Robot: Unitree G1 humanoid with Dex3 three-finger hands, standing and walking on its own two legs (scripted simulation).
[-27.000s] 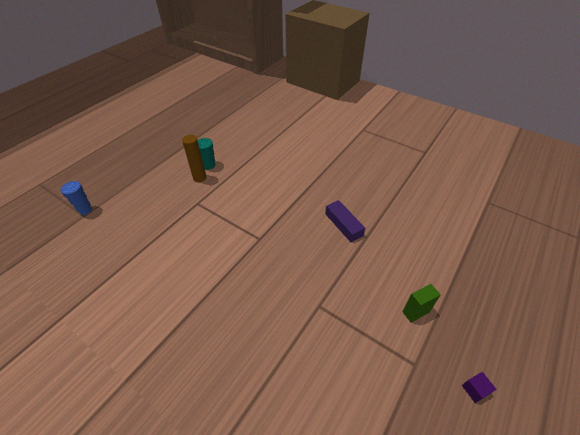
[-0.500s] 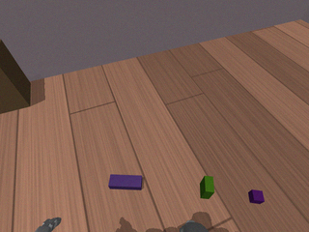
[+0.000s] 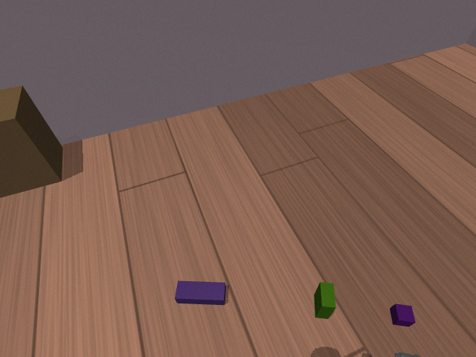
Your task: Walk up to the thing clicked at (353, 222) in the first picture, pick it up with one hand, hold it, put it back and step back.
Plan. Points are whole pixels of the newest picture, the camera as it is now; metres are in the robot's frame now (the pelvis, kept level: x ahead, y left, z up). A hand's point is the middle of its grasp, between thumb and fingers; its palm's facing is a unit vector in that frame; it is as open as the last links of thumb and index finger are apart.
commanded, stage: walk up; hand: left
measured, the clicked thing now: (201, 292) +0.49 +0.21 -0.74
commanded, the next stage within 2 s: none
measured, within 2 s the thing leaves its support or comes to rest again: neither
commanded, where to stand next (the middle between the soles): +0.10 -0.02 m, yaw -1 degrees
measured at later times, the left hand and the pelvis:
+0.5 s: hand out of the picture +0.09 +0.24 -0.15, palm faces -0.02 -0.94 -0.33, open 7.4 cm; pelvis +0.00 -0.01 +0.01, yaw -1 degrees
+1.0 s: hand out of the picture +0.11 +0.24 -0.14, palm faces -0.01 -0.92 -0.39, open 7.4 cm; pelvis +0.06 -0.04 +0.00, yaw -1 degrees
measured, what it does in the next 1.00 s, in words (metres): lifts its left foot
